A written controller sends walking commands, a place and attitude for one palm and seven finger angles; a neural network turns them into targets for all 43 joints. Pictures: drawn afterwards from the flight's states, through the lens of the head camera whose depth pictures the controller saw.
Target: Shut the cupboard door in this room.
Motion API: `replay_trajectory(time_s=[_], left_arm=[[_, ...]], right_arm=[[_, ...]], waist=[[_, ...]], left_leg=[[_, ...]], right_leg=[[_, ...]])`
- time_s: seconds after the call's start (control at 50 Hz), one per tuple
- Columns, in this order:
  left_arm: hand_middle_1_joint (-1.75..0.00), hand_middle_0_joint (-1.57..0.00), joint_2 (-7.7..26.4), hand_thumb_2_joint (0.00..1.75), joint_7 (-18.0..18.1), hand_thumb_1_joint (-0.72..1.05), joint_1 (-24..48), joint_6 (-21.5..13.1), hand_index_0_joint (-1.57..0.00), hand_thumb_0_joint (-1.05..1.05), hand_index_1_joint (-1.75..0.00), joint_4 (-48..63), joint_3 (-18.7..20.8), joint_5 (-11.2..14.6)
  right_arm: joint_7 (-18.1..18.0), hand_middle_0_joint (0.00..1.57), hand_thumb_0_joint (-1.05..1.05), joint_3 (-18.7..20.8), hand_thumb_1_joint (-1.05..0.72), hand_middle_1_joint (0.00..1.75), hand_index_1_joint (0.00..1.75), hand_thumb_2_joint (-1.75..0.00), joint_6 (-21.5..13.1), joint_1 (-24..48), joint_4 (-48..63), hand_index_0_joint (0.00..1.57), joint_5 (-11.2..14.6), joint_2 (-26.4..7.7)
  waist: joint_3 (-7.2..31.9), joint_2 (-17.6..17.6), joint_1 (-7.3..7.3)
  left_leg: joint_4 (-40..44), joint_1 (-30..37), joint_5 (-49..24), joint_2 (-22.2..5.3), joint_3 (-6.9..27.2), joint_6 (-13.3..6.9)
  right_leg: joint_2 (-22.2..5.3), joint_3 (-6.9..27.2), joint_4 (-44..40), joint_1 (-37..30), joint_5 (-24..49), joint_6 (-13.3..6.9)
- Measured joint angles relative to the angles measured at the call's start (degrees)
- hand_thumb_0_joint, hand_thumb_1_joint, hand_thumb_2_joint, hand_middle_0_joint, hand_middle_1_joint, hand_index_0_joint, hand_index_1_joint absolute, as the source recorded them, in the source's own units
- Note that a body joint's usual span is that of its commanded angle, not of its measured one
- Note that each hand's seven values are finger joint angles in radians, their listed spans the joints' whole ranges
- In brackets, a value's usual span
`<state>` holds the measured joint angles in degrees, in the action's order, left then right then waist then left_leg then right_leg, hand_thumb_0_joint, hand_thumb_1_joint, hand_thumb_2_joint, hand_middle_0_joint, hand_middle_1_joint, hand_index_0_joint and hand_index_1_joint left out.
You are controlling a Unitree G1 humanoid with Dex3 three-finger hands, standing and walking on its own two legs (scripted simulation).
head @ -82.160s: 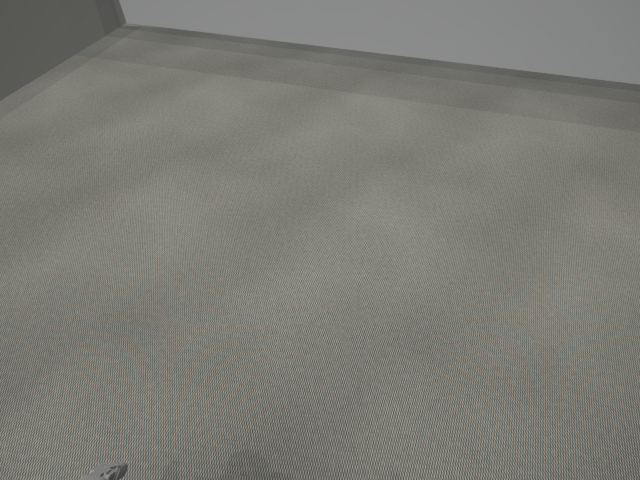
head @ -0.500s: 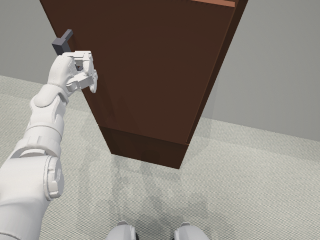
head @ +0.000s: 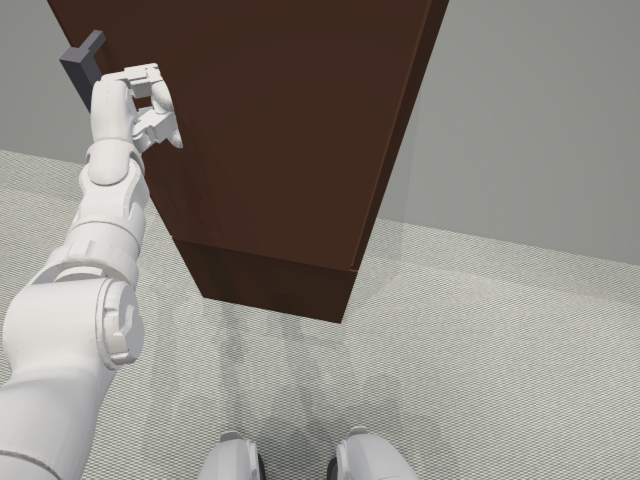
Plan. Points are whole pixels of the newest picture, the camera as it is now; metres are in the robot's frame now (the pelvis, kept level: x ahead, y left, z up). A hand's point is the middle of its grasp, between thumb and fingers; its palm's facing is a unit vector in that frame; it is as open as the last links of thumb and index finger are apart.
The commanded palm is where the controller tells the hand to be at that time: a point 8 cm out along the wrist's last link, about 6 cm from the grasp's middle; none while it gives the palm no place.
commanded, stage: pull the fist back off the door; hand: left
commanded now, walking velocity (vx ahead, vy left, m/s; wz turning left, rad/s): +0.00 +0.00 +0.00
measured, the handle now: (107, 90) +0.59 +0.20 +0.12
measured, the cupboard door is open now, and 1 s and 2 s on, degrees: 0 0 0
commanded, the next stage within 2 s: draw the hand back to the body in 0.60 s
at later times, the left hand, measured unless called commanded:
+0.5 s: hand (158, 170) +0.45 +0.13 +0.12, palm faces +0.01 -1.00 -0.01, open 3.1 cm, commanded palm +0.42 +0.18 +0.12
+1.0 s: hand (120, 199) +0.39 +0.16 +0.15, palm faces +0.03 -1.00 -0.04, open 3.1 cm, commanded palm +0.36 +0.21 +0.15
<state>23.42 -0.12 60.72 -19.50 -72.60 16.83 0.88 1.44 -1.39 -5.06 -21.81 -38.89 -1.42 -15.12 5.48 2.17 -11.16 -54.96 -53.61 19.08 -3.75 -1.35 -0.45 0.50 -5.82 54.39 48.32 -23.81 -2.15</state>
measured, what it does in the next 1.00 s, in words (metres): stands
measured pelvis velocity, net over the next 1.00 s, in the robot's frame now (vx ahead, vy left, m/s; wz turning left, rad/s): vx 0.05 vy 0.00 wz -0.01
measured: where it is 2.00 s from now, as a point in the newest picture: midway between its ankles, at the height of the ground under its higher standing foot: outside the picture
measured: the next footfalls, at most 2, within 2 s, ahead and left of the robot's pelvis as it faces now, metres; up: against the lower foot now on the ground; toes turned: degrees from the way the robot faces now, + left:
none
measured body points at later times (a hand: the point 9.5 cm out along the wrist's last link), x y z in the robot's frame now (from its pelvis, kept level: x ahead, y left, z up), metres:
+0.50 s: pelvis +0.05 +0.00 +0.03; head +0.09 -0.01 +0.48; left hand +0.44 +0.19 +0.12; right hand +0.14 -0.27 -0.08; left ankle +0.07 +0.12 -0.68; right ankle +0.02 -0.10 -0.68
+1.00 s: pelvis +0.05 +0.00 +0.04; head +0.06 -0.03 +0.49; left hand +0.39 +0.21 +0.15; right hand +0.16 -0.25 -0.08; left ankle +0.07 +0.12 -0.68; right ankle +0.02 -0.10 -0.68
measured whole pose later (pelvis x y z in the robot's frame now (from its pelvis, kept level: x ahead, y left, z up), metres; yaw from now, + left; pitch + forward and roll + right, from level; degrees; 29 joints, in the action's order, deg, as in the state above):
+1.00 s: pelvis +0.05 +0.00 +0.04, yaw -1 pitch +5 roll +0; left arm 12.3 -7.2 12.5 -12.9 -23.9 9.8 12.1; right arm -1.4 -1.3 -0.1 -17.2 -35.1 3.2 -14.2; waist 4.6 3.1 -1.1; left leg -39.9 -26.4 18.3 -2.4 -4.2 -0.1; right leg 0.0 -3.0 41.0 22.9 -23.0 -1.7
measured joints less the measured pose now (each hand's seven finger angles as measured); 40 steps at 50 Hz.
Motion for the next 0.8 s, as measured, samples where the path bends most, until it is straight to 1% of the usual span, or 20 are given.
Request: replay_trajectory(time_s=[0.06,0.12,0.18,0.26,0.34,0.44,0.52,0.58,0.64,0.72,0.8], left_arm=[[-1.5,-1.3,-0.21,0.9,-2.58,0.9,-2.41,-0.08,-1.29,0.02,-1.5,1.09,2.0,2.22],[-1.5,-1.3,-1.08,0.9,-3.66,0.9,-6.56,-0.65,-1.29,0.02,-1.5,4.15,3.84,3.28],[-1.5,-1.3,-2.44,0.9,-4.16,0.9,-12.23,-1.53,-1.29,0.02,-1.5,9.04,3.7,4.13],[-1.5,-1.3,-4.85,0.9,-4.76,0.9,-19.29,-1.41,-1.29,0.02,-1.5,14.94,1.2,6.01],[-1.5,-1.3,-7.89,0.9,-4.7,0.9,-25.02,-0.97,-1.29,0.02,-1.5,20.85,-1.66,7.38],[-1.5,-1.3,-11.09,0.9,-4.12,0.9,-31.6,-1.1,-1.3,0.02,-1.5,29.0,-4.87,7.78],[-1.5,-1.3,-12.94,0.9,-3.91,0.9,-36.09,0.07,-1.3,0.02,-1.5,34.28,-7.58,7.95],[-1.5,-1.3,-13.83,0.9,-3.64,0.9,-37.6,1.56,-1.3,0.02,-1.5,35.85,-9.14,7.99],[-1.5,-1.3,-13.99,0.9,-3.16,0.89,-36.98,2.37,-1.3,0.02,-1.5,35.39,-9.92,7.82],[-1.5,-1.3,-13.7,0.9,-2.78,0.89,-35.01,2.28,-1.3,0.02,-1.5,34.6,-10.67,7.68],[-1.5,-1.3,-13.45,0.9,-3.74,0.89,-34.75,2.55,-1.3,0.02,-1.5,34.96,-10.16,7.96]], right_arm=[[-0.24,0.2,0.01,0.05,-0.9,0.3,0.3,-0.9,1.29,-1.56,0.11,0.2,0.64,0.14],[-0.43,0.2,0.01,0.35,-0.9,0.3,0.3,-0.9,2.56,-3.37,0.34,0.2,1.05,0.12],[-0.4,0.2,0.01,0.97,-0.9,0.3,0.3,-0.9,3.81,-4.84,0.69,0.2,1.43,0.17],[-0.5,0.2,0.01,1.6,-0.9,0.3,0.3,-0.9,4.99,-5.0,0.75,0.2,2.22,0.18],[-0.97,0.2,0.01,2.23,-0.9,0.3,0.3,-0.9,5.02,-2.81,0.74,0.2,2.7,0.01],[-1.32,0.2,0.01,2.86,-0.9,0.3,0.3,-0.9,4.24,1.59,1.63,0.2,3.04,-0.27],[-1.38,0.2,0.01,2.89,-0.9,0.3,0.3,-0.9,3.9,4.99,3.08,0.2,3.43,-0.29],[-1.59,0.2,0.01,2.35,-0.9,0.3,0.3,-0.9,3.91,7.33,4.06,0.2,3.63,-0.07],[-1.96,0.2,0.01,1.55,-0.9,0.3,0.3,-0.9,3.72,9.34,4.46,0.2,3.63,0.44],[-2.1,0.2,0.01,0.82,-0.9,0.3,0.3,-0.9,3.21,10.59,4.42,0.2,3.47,1.15],[-1.92,0.2,0.01,0.28,-0.9,0.3,0.3,-0.9,3.52,9.94,4.04,0.2,3.44,1.56]], waist=[[-0.24,0.47,0.35],[-0.04,0.77,1.05],[0.21,0.83,2.16],[0.19,0.68,3.85],[-0.08,0.33,5.43],[0.13,-0.14,7.1],[0.5,-0.03,8.45],[0.25,-0.02,9.28],[-0.29,-0.31,9.77],[-0.73,-0.42,10.05],[-0.53,-0.12,9.99]], left_leg=[[1.47,2.25,0.06,-0.52,-0.92,0.04],[3.26,4.92,0.16,-0.78,-1.91,0.07],[5.12,7.97,0.31,-0.79,-2.7,0.11],[7.27,11.84,0.48,-0.5,-2.86,0.2],[8.64,14.7,0.62,-0.07,-2.61,0.22],[9.53,17.45,1.02,0.44,-2.64,0.18],[10.11,19.52,1.25,0.87,-2.66,0.09],[10.48,20.75,1.18,1.25,-2.39,0.05],[10.55,21.21,0.94,1.55,-1.92,0.11],[10.14,20.75,0.72,1.69,-1.33,0.27],[10.21,20.77,0.61,1.61,-1.47,0.32]], right_leg=[[0.54,0.96,-1.49,-1.76,0.4,0.02],[0.86,1.95,-3.09,-3.88,0.61,0.08],[0.94,2.73,-4.68,-6.5,0.58,0.13],[0.82,2.88,-6.85,-10.39,0.42,0.22],[0.52,2.61,-8.45,-13.53,0.25,0.31],[0.09,2.64,-9.23,-16.31,-0.26,0.49],[-0.29,2.63,-9.64,-18.38,-0.63,0.68],[-0.62,2.35,-9.84,-19.72,-0.8,0.74],[-0.89,1.87,-9.73,-20.33,-0.9,0.69],[-1.0,1.28,-9.32,-20.12,-0.93,0.5],[-0.93,1.44,-9.24,-19.98,-0.82,0.42]])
